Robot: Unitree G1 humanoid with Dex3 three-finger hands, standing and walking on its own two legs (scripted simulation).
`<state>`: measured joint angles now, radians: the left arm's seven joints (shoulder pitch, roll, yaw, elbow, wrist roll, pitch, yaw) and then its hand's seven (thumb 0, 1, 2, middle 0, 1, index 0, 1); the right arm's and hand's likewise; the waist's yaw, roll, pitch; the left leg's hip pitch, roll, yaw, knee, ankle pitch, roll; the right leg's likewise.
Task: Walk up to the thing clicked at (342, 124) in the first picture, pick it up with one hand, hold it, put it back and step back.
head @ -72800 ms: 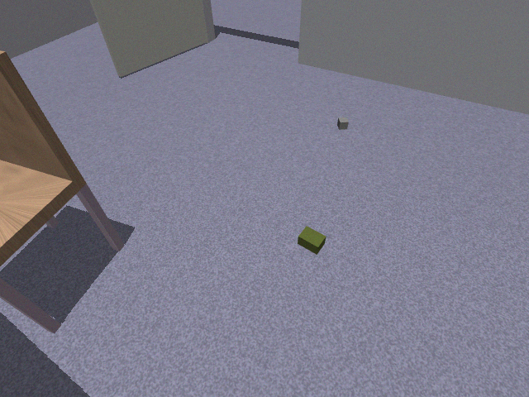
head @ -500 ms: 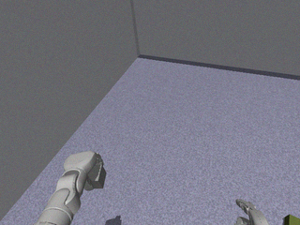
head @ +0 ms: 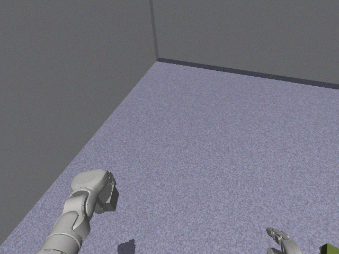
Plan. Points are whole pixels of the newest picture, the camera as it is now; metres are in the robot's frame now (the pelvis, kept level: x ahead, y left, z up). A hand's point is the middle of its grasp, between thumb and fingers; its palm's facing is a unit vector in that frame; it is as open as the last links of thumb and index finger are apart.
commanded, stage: crouch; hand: left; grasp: from above
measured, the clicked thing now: (105, 198) +0.31 +0.22 -0.08
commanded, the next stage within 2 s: none
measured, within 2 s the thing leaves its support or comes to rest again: neither
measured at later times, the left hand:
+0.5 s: hand (103, 211) +0.28 +0.23 -0.12, palm faces -0.49 -0.04 -0.87, open 8.0 cm
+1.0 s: hand (124, 214) +0.36 +0.24 -0.36, palm faces -0.44 -0.02 -0.90, open 8.0 cm
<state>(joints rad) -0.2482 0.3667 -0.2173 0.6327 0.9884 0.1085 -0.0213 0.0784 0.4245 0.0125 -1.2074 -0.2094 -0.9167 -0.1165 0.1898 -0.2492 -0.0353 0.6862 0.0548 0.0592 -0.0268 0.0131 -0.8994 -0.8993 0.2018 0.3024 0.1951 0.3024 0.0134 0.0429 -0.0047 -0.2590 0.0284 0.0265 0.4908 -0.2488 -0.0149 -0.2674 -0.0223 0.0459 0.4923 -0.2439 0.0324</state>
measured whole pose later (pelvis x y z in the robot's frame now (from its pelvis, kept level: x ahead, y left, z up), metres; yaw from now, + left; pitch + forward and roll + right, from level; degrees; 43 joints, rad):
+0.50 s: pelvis -0.01 +0.00 -0.02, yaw +1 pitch +8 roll +0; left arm -0.35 0.34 -0.20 0.94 1.09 0.03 0.20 0.07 0.41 0.03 -1.24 -0.17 -0.93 -0.10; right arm 0.19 -0.25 -0.06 0.69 0.02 0.05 0.01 0.01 -0.88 -0.89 0.20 0.30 0.20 0.30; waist -0.03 0.00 -0.02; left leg -0.51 0.03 0.00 0.68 -0.31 -0.02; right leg -0.50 -0.02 0.03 0.67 -0.31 0.03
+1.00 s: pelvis -0.07 +0.01 -0.23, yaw +0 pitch +34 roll -3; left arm -0.79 0.46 -0.02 1.30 1.11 0.03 0.37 0.05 0.42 0.02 -1.22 -0.19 -0.91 -0.12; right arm 0.24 -0.23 -0.04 0.75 -0.06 -0.02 0.00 0.01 -0.89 -0.89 0.20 0.30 0.20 0.30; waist -0.18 0.05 -0.18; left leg -1.69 0.03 -0.05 1.70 -0.60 -0.01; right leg -1.66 0.00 0.02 1.66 -0.59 0.05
